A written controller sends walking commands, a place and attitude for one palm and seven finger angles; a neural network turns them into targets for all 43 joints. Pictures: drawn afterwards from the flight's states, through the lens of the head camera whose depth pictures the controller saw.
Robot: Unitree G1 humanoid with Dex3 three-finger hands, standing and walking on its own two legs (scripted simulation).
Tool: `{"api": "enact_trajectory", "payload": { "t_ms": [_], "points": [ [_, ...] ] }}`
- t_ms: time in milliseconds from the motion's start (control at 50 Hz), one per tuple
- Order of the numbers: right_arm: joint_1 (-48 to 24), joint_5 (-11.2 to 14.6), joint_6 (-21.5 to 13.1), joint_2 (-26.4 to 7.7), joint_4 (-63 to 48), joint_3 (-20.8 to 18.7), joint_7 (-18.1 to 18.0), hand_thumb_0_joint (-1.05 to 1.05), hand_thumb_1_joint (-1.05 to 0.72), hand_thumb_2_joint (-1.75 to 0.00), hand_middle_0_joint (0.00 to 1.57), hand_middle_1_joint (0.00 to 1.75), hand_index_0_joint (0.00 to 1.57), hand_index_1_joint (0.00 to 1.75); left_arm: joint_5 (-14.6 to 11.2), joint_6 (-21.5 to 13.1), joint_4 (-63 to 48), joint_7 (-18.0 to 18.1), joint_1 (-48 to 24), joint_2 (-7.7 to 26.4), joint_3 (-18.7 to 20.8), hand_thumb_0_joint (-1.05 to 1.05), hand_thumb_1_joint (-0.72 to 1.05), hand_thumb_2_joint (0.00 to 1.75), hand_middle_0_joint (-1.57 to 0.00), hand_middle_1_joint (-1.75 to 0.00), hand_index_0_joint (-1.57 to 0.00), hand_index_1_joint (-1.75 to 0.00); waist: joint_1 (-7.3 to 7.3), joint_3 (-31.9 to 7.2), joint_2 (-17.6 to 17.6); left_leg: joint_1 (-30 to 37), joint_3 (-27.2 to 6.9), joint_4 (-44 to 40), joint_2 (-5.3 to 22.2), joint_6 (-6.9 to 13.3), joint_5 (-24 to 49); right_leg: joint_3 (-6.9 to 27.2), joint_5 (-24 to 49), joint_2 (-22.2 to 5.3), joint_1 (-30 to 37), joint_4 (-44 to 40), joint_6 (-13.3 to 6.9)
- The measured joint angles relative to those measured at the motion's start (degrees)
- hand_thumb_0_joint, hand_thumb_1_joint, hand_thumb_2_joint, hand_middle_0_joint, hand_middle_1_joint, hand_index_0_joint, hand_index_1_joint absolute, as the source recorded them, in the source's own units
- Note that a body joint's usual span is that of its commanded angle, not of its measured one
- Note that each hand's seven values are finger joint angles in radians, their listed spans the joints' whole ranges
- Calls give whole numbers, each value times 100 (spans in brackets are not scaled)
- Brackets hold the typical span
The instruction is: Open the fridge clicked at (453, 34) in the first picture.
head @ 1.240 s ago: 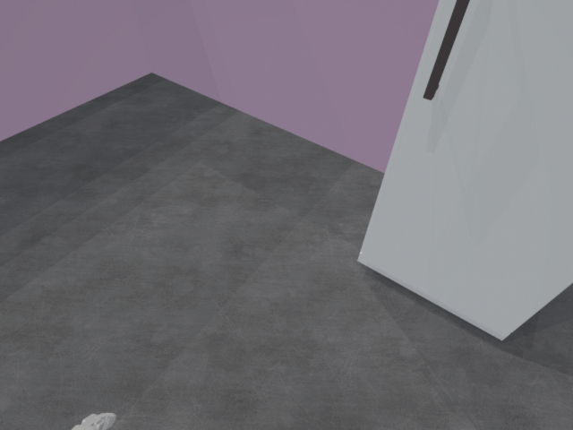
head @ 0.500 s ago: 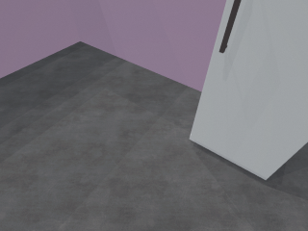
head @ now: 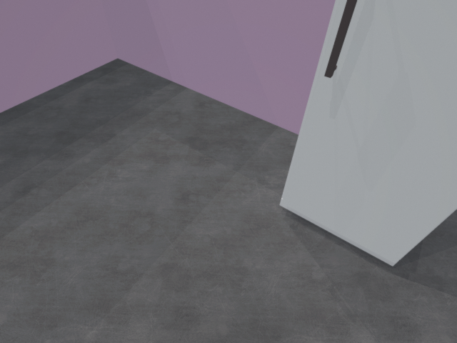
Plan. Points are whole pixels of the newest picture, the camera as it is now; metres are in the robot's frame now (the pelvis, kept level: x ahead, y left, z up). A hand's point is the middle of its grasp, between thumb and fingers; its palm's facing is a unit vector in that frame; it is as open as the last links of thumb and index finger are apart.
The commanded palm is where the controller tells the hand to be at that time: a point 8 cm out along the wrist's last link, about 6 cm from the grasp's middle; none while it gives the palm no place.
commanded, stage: look at it before walking up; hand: left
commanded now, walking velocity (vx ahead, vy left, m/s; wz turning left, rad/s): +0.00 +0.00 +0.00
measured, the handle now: (349, 14) +0.85 -0.27 +0.22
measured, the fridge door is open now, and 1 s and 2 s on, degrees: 0 0 0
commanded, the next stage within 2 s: turn to face it in 0.20 s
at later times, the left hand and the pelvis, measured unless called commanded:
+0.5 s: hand out of the picture +0.08 +0.23 -0.17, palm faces -0.06 -0.95 -0.31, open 7.4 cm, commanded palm none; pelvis +0.00 +0.00 -0.01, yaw -4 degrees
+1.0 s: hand out of the picture +0.07 +0.16 -0.17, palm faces -0.25 -0.94 -0.24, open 7.4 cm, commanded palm none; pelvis -0.02 -0.02 +0.00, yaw -19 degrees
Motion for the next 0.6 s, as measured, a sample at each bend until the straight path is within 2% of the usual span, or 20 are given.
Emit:
{"api": "enact_trajectory", "payload": {
  "t_ms": [320,400,540,600],
  "points": [
    [-68,5,3,-1,-1,7,-9,1,-90,-89,20,30,20,30,-3,-15,26,6,-10,28,4,0,90,90,-20,-30,-20,-30,16,28,-6,75,-7,-65,2,2,-20,-8,-9,0,89,-89,4],
    [-105,-6,22,19,-63,-17,-43,1,-90,-89,20,30,20,30,0,45,-43,19,13,14,38,0,90,90,-20,-30,-20,-30,68,39,0,33,79,18,31,-3,-75,76,-30,31,5,-1,5],
    [-60,-19,149,351,-492,-99,-126,1,-90,-89,20,30,20,30,19,299,-359,16,237,-196,127,0,90,90,-20,-30,-20,-30,103,168,-73,-259,461,575,131,-16,-388,450,-280,158,-539,760,1],
    [-12,-24,183,509,-637,-137,-116,1,-90,-89,20,30,20,30,28,368,-505,-28,326,-304,175,0,90,90,-20,-30,-20,-30,154,296,-137,-334,702,845,183,-28,-539,311,-686,123,-925,1570,17]
  ]
}}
